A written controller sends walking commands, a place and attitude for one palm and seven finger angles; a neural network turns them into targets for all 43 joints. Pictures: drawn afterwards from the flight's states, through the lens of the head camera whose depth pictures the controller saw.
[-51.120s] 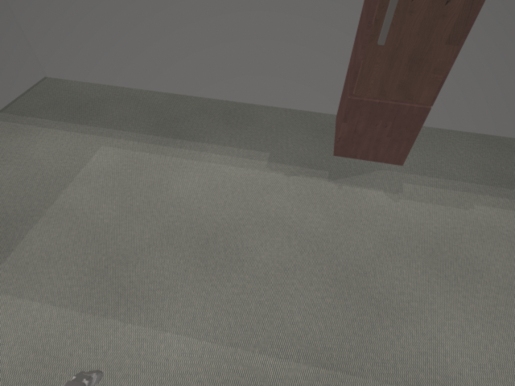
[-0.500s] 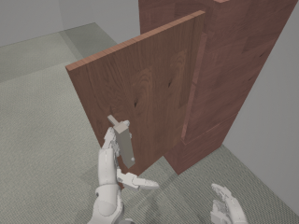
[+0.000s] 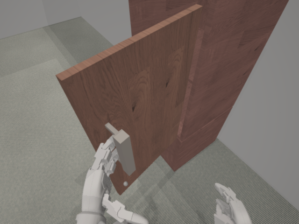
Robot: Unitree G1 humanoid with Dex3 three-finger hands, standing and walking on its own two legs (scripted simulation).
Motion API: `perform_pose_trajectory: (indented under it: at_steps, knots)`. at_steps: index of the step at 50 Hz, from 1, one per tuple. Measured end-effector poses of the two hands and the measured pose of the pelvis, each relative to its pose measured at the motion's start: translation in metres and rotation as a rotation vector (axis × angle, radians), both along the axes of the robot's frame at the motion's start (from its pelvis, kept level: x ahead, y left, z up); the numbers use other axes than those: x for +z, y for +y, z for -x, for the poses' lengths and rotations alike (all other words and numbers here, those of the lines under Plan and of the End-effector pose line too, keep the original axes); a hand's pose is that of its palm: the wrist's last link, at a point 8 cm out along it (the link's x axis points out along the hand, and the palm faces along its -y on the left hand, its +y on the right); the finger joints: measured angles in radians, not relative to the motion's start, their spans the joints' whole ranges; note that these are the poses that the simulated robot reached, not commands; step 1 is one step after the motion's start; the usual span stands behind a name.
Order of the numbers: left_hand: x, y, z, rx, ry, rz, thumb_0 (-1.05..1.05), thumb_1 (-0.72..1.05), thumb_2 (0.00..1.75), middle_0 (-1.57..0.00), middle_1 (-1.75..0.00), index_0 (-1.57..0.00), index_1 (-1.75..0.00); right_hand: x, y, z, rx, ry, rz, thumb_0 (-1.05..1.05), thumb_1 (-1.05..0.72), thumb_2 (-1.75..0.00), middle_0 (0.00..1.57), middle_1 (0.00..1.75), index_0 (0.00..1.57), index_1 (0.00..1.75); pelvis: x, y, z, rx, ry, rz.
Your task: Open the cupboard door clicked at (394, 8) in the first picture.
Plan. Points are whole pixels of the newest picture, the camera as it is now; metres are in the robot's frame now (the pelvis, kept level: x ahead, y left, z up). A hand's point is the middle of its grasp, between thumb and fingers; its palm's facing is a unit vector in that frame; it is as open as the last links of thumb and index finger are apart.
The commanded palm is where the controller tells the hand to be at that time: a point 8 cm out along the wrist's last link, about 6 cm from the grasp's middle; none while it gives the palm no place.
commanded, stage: slide the hand sideways off the handle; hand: left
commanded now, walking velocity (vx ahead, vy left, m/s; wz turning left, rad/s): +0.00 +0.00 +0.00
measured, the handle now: (120, 150) +0.29 +0.09 +0.07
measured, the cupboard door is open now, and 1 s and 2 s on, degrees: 100 100 100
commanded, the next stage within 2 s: draw the hand back to the body in 0.62 s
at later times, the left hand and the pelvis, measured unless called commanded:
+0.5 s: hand (108, 204) +0.17 +0.09 +0.07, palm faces +0.01 -1.00 -0.01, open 16.2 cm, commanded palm +0.12 +0.16 +0.08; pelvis -0.01 -0.01 -0.01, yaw +1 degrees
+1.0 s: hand (81, 207) +0.15 +0.14 +0.10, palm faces +0.03 -1.00 -0.05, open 16.3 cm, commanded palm +0.12 +0.20 +0.11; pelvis -0.01 -0.01 +0.00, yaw +1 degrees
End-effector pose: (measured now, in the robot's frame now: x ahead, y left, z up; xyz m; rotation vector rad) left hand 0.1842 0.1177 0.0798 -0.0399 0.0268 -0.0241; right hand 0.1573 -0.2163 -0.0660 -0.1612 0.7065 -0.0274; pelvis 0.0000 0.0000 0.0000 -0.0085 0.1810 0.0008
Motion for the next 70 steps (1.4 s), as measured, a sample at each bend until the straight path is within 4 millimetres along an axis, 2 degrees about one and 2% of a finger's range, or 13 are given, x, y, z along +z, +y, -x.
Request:
perform_pose_trajectory:
  at_steps: [6, 13, 20, 32, 39, 50, 62, 66, 70]
  knots:
    - [-0.004, 0.012, 0.020, 0.031, 0.012, -0.015, -0.02, -0.50, 0.30, -0.15, -0.33, -0.18, -0.32, -0.005, 0.004, -0.018, 0.039, -0.026, 0.005, 0.02, -0.90, -0.90, 0.20, 0.30, 0.20, 0.30, -0.007, 0.000, -0.001, 0.017, 0.021, 0.006]
    - [-0.003, 0.017, 0.025, 0.022, -0.011, -0.030, -0.02, -0.50, 0.30, -0.15, -0.31, -0.16, -0.31, -0.010, 0.008, -0.029, 0.049, -0.053, -0.008, 0.02, -0.90, -0.90, 0.20, 0.30, 0.20, 0.30, -0.014, -0.004, 0.002, 0.024, 0.034, 0.007]
    - [-0.004, 0.022, 0.031, 0.020, 0.021, -0.041, -0.02, -0.50, 0.30, -0.15, -0.31, -0.16, -0.31, -0.008, 0.003, -0.024, 0.026, -0.056, -0.014, 0.02, -0.90, -0.90, 0.20, 0.30, 0.20, 0.30, -0.012, -0.009, 0.005, 0.024, 0.026, 0.005]
    - [-0.005, 0.044, 0.055, 0.044, 0.031, -0.054, -0.02, -0.49, 0.30, -0.15, -0.30, -0.16, -0.30, -0.009, -0.022, -0.008, -0.032, -0.052, 0.030, 0.02, -0.90, -0.90, 0.20, 0.30, 0.20, 0.30, -0.014, -0.017, 0.011, 0.026, 0.016, 0.010]
    - [-0.005, 0.044, 0.059, 0.018, -0.001, -0.045, -0.02, -0.50, 0.30, -0.15, -0.30, -0.15, -0.30, -0.010, -0.025, -0.005, -0.043, -0.071, 0.042, 0.02, -0.90, -0.90, 0.20, 0.30, 0.20, 0.30, -0.017, -0.016, 0.017, 0.029, 0.015, 0.016]
    - [0.026, 0.073, 0.054, 0.050, -0.027, -0.089, -0.02, -0.49, 0.30, -0.15, -0.30, -0.15, -0.30, 0.002, -0.006, -0.004, -0.057, -0.086, -0.002, 0.02, -0.90, -0.90, 0.20, 0.30, 0.20, 0.30, -0.003, -0.010, 0.014, 0.025, -0.030, 0.021]
    - [0.051, 0.106, 0.055, 0.053, -0.036, -0.102, -0.02, -0.46, 0.31, -0.15, -0.30, -0.15, -0.30, 0.027, 0.004, -0.020, -0.029, -0.147, 0.021, 0.02, -0.90, -0.90, 0.20, 0.30, 0.20, 0.30, 0.012, 0.001, 0.007, 0.032, -0.069, 0.030]
    - [0.064, 0.119, 0.055, 0.144, 0.014, -0.254, -0.02, -0.39, 0.34, -0.16, -0.30, -0.16, -0.30, 0.036, 0.009, -0.024, -0.030, -0.142, 0.051, 0.02, -0.90, -0.90, 0.20, 0.30, 0.20, 0.30, 0.021, 0.005, 0.005, 0.025, -0.097, 0.030]
    - [0.073, 0.133, 0.056, 0.231, 0.060, -0.331, -0.02, -0.28, 0.39, -0.16, -0.30, -0.16, -0.30, 0.044, 0.017, -0.026, -0.032, -0.129, 0.059, 0.02, -0.90, -0.90, 0.20, 0.30, 0.20, 0.30, 0.032, 0.010, 0.001, 0.022, -0.126, 0.027]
